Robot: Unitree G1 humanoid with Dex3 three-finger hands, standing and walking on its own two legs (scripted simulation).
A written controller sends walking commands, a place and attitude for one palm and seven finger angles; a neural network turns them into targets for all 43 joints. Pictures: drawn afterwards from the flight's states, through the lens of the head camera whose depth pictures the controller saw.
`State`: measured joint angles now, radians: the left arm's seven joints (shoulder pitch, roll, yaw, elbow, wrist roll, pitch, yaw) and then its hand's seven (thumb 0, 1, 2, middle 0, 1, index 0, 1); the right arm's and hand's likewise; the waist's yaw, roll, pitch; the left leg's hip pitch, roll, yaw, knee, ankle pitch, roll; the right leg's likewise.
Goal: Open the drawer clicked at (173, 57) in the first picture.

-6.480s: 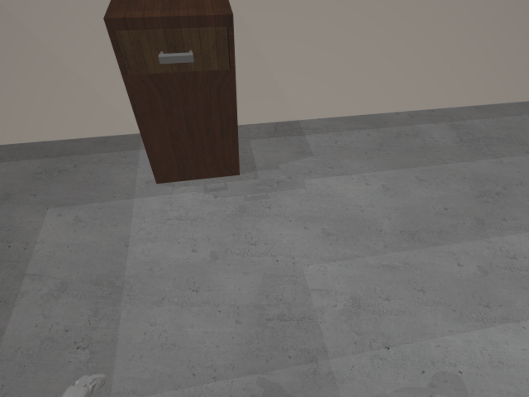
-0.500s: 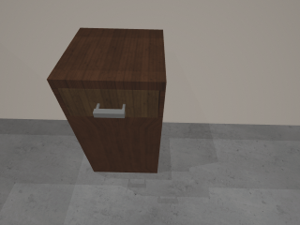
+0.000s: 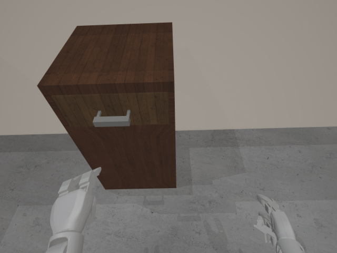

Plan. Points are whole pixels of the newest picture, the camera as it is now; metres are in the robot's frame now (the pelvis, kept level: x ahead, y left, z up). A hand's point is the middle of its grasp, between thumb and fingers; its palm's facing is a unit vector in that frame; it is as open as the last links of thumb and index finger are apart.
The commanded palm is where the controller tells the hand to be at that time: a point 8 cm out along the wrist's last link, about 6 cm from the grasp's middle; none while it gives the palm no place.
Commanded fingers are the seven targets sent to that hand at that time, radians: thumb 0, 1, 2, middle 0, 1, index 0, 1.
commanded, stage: raise the hand with hooked fingers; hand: left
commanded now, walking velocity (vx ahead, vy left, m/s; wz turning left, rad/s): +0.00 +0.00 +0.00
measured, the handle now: (113, 117) +0.56 +0.25 -0.06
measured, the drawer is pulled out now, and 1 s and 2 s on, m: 0.00 0.00 0.00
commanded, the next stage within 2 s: move the hooked fingers above the handle in 1.56 s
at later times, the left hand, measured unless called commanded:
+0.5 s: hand (84, 199) +0.23 +0.22 +0.01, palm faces -0.03 -0.07 -1.00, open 11.1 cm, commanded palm +0.21 +0.22 +0.07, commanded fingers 0.00 -0.10 0.47 -0.27 -0.94 -0.27 -0.94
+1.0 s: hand (72, 158) +0.30 +0.25 +0.08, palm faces +0.12 -0.08 -0.99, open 13.6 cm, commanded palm +0.28 +0.25 +0.13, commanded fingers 0.00 -0.50 0.30 -0.30 -1.20 -0.30 -1.20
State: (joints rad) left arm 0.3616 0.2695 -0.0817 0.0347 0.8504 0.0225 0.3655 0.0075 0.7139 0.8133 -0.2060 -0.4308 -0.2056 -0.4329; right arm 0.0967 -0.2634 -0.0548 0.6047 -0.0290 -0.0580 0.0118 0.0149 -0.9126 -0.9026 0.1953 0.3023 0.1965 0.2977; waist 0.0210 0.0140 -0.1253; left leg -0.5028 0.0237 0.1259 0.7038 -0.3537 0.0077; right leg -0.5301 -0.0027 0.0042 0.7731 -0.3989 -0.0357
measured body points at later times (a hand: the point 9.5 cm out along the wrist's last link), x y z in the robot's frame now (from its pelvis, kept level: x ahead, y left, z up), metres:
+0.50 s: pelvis +0.00 -0.04 -0.01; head +0.04 -0.08 +0.44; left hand +0.23 +0.22 +0.07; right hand +0.19 -0.23 -0.13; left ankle +0.00 +0.13 -0.71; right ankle -0.01 -0.10 -0.71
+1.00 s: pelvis +0.00 +0.03 +0.01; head +0.01 -0.01 +0.46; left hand +0.29 +0.25 +0.13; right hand +0.21 -0.20 -0.08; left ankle +0.00 +0.14 -0.71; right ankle -0.01 -0.10 -0.71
